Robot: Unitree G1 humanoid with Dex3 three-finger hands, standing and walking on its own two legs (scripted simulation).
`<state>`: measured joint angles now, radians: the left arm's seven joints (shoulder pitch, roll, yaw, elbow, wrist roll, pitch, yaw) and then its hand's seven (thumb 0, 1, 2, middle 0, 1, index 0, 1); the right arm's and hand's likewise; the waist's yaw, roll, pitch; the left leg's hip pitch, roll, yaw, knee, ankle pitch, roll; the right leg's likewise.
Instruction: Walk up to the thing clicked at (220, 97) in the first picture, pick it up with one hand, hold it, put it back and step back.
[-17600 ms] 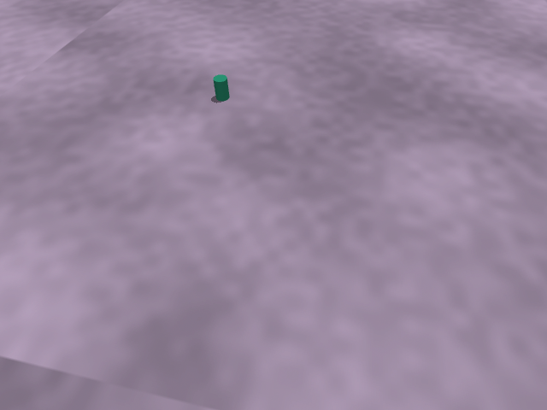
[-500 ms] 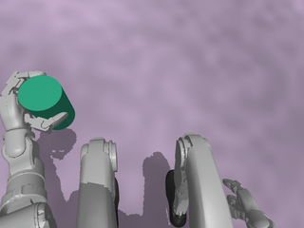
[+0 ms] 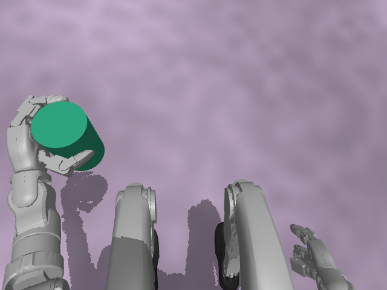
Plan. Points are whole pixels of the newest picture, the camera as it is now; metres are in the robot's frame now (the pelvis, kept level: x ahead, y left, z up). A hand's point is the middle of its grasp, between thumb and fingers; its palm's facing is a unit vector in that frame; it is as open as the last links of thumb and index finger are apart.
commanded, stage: lift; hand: left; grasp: from the side
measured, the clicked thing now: (73, 139) +0.39 +0.24 -0.05
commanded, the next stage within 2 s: hold in 1.78 s
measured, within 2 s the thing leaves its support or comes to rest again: neither
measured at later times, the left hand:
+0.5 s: hand (11, 96) +0.38 +0.23 +0.16, palm faces +0.23 -0.97 -0.05, open 11.8 cm
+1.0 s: hand out of the picture +0.38 +0.21 +0.26, palm faces +0.23 -0.97 -0.03, open 11.7 cm
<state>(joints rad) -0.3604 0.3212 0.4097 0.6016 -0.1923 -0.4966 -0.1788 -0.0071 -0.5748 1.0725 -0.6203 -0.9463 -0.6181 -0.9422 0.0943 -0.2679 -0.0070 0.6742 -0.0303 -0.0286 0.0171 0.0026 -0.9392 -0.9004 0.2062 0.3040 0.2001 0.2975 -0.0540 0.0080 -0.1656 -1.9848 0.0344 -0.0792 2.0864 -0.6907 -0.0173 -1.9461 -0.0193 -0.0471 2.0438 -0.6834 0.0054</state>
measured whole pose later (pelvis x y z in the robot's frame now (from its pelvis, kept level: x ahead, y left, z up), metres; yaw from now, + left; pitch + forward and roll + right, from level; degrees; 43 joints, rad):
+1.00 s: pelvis +0.05 +0.01 +0.24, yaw +3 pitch +17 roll -3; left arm -0.09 0.20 0.16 0.37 -0.15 -0.32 0.02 -0.01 -0.57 1.07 -0.62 -0.94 -0.62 -0.94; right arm 0.22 -0.21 0.02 0.66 0.00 -0.07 -0.04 0.01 -0.91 -0.90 0.21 0.30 0.20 0.30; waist -0.03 0.01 -0.12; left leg -0.98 0.04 -0.04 1.21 -0.53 -0.01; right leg -0.94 -0.02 -0.05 1.17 -0.52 0.01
